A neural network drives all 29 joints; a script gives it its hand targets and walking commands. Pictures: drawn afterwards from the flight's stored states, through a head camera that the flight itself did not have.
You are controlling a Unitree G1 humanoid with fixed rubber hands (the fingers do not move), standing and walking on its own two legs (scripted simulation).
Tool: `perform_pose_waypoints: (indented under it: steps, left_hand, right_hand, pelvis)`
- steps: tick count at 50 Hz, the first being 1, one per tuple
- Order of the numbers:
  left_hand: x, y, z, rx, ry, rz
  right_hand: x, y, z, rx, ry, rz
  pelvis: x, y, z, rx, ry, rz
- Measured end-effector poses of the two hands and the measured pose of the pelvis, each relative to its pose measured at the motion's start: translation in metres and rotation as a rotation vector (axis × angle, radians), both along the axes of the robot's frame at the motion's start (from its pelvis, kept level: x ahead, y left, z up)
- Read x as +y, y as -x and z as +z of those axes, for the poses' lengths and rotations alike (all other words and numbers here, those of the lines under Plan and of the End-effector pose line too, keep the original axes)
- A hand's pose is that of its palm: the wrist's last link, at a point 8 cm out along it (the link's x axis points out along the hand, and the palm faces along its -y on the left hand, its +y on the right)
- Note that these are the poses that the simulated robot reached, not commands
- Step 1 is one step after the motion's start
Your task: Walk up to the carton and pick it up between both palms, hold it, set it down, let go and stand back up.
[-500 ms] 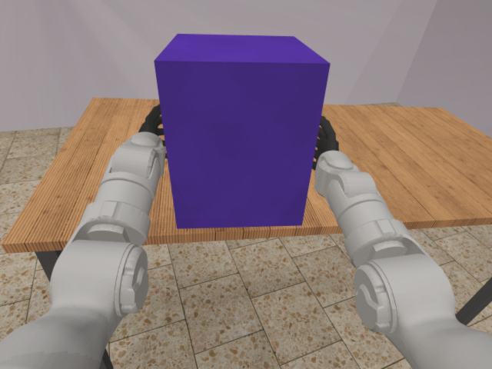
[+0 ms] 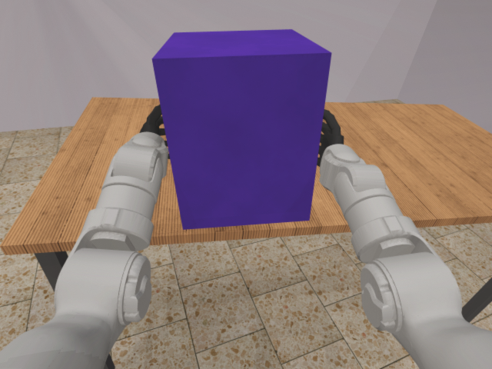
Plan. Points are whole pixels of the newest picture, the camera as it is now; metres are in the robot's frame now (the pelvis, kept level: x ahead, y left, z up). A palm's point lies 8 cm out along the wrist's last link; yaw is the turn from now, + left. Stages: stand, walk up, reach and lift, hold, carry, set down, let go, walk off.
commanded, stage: reach and lift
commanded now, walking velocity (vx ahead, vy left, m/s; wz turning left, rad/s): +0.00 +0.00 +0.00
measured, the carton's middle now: (240, 124) +0.43 +0.03 +0.25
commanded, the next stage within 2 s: hold in 0.40 s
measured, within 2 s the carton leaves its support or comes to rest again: neither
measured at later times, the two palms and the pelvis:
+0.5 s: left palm (146, 138) +0.39 +0.17 +0.24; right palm (336, 140) +0.39 -0.12 +0.26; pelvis +0.00 +0.00 +0.00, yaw +0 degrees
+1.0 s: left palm (141, 135) +0.37 +0.17 +0.25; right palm (339, 136) +0.37 -0.12 +0.27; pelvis +0.00 +0.00 +0.00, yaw +0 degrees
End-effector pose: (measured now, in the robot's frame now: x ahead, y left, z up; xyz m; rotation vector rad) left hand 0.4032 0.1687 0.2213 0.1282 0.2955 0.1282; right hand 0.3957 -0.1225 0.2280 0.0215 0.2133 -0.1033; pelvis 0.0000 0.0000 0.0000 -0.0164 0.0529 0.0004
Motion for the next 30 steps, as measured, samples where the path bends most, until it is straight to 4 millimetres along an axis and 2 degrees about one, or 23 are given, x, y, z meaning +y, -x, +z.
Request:
perform_pose_waypoints:
  steps: [4, 12, 16, 21, 30]
  left_hand:
    - [-0.001, 0.000, 0.001, 0.004, -0.002, 0.003]
    - [-0.002, 0.003, 0.016, -0.036, -0.007, 0.006]
    - [-0.002, 0.005, 0.017, -0.029, 0.005, 0.012]
    - [0.001, 0.012, 0.016, -0.029, 0.008, 0.017]
    - [0.002, 0.022, 0.025, -0.043, 0.016, 0.022]
  right_hand:
    - [0.000, -0.001, 0.001, 0.005, 0.011, 0.007]
    - [-0.002, -0.001, 0.018, -0.033, 0.005, 0.014]
    - [-0.002, 0.001, 0.019, -0.025, 0.001, 0.014]
    - [0.001, 0.005, 0.024, -0.023, 0.022, 0.023]
    - [0.002, 0.013, 0.035, -0.033, 0.020, 0.027]
  pelvis:
    - [0.000, -0.001, 0.000, 0.002, 0.000, 0.000]
    - [-0.001, -0.002, 0.000, 0.003, -0.001, 0.000]
    - [-0.001, -0.002, 0.000, 0.003, -0.001, 0.000]
    - [0.000, -0.001, 0.000, 0.000, 0.000, 0.000]
    - [0.001, 0.000, 0.000, -0.002, 0.001, 0.000]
